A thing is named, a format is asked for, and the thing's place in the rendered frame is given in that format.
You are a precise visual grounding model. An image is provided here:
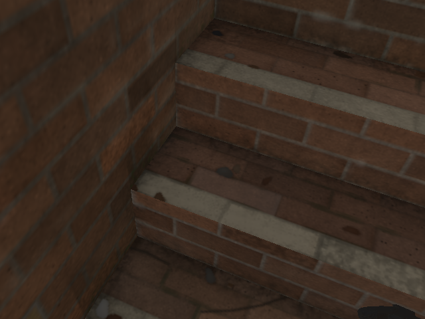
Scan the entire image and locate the right robot hand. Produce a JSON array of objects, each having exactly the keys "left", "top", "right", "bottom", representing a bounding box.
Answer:
[{"left": 357, "top": 304, "right": 421, "bottom": 319}]

